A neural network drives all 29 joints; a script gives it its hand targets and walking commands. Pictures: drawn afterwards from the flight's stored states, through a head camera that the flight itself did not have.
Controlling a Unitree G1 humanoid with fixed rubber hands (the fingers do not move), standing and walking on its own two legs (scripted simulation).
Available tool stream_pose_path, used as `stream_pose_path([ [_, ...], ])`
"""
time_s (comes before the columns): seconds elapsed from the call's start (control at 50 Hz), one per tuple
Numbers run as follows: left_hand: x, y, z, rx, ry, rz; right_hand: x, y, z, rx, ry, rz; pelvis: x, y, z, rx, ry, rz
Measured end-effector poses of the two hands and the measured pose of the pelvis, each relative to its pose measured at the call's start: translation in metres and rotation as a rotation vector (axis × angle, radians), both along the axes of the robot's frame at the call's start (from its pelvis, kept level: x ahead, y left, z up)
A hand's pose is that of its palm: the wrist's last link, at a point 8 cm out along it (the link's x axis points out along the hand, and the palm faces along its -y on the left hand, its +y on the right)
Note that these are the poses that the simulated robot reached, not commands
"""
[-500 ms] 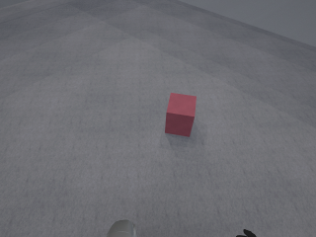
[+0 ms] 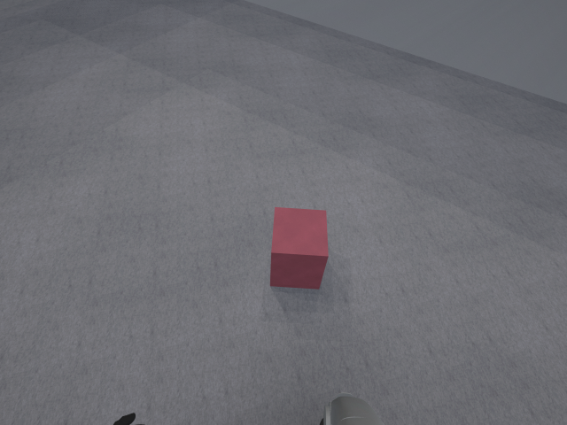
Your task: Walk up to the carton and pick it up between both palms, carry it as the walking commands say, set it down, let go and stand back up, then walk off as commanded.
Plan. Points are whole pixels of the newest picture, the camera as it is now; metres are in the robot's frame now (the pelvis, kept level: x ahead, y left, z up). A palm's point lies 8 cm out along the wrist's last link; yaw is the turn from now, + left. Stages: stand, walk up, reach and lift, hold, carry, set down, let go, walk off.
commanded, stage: walk up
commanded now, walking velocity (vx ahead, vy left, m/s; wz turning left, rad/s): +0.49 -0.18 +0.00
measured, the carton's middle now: (297, 249) +0.81 -0.12 -0.66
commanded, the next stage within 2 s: none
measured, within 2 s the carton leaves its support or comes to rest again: neither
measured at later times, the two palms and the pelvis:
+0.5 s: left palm out of the picture +0.12 +0.16 -0.13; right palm (412, 262) +0.41 -0.28 -0.11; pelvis +0.24 -0.05 +0.00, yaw +2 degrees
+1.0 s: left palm (178, 237) +0.50 +0.20 -0.14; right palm (419, 301) +0.34 -0.28 -0.14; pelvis +0.41 -0.04 -0.01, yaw -1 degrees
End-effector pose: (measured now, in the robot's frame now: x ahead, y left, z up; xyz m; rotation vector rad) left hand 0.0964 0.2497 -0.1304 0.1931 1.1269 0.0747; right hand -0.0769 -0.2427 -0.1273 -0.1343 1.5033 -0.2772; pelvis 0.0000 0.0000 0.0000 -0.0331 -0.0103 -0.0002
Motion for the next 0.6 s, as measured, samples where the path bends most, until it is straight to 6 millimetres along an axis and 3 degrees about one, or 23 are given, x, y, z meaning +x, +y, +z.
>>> stream_pose_path([
  [0.04,0.040,-0.011,0.005,0.001,-0.036,-0.029,-0.004,-0.004,-0.001,0.015,0.052,-0.027,0.020,-0.009,-0.002,0.011,0.005,0.001],
  [0.1,0.091,-0.033,0.005,0.004,-0.070,-0.057,0.011,-0.015,-0.010,0.042,0.093,-0.050,0.054,-0.026,-0.009,0.034,0.016,0.002],
  [0.14,0.118,-0.049,-0.001,0.012,-0.092,-0.055,0.033,-0.027,-0.022,0.058,0.101,-0.040,0.077,-0.040,-0.019,0.047,0.023,0.007],
  [0.18,0.130,-0.063,-0.004,0.011,-0.096,-0.030,0.069,-0.039,-0.031,0.070,0.086,0.000,0.095,-0.049,-0.023,0.027,0.013,0.024],
  [0.24,0.116,-0.076,-0.006,-0.001,-0.039,0.031,0.152,-0.056,-0.031,0.068,-0.028,0.076,0.120,-0.058,-0.015,0.033,-0.001,0.038],
  [0.32,0.073,-0.083,-0.006,-0.007,0.111,0.148,0.278,-0.069,-0.015,0.041,-0.229,0.189,0.156,-0.063,-0.003,0.030,-0.004,0.038],
  [0.42,0.031,-0.086,-0.002,-0.006,0.298,0.246,0.412,-0.063,0.008,0.023,-0.421,0.280,0.203,-0.059,0.001,0.029,-0.004,0.028],
  [0.5,0.025,-0.086,-0.002,-0.024,0.412,0.299,0.492,-0.037,0.016,0.040,-0.505,0.323,0.242,-0.048,-0.002,0.022,0.006,0.031],
  [0.6,0.058,-0.073,-0.019,-0.059,0.476,0.329,0.563,0.008,0.005,0.059,-0.531,0.365,0.298,-0.023,-0.018,0.003,0.028,0.034],
])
